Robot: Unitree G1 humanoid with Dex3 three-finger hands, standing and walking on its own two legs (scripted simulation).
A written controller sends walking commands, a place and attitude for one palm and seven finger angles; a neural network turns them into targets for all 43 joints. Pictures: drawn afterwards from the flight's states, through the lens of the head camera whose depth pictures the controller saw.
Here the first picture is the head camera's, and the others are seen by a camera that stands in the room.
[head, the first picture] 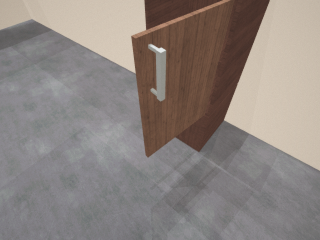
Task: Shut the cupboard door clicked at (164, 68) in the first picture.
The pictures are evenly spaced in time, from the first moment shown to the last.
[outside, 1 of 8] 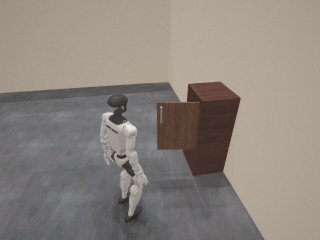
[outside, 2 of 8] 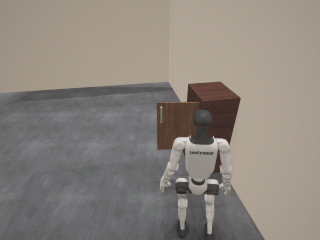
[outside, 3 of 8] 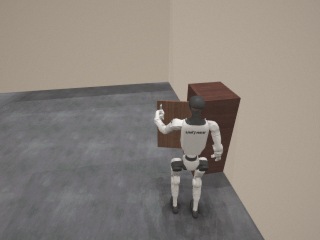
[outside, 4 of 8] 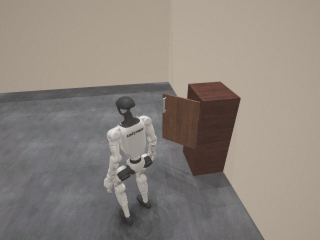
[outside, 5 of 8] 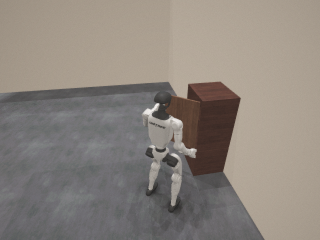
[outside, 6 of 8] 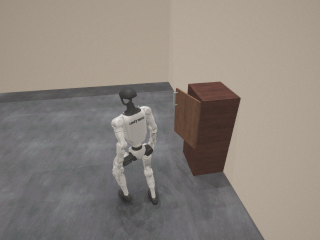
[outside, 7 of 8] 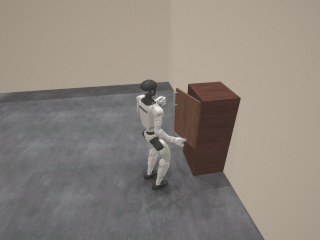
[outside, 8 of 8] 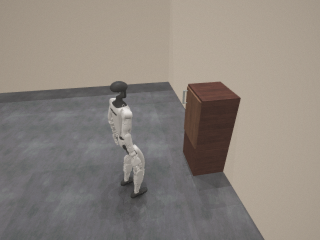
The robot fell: no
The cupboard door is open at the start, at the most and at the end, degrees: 80 80 0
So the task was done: yes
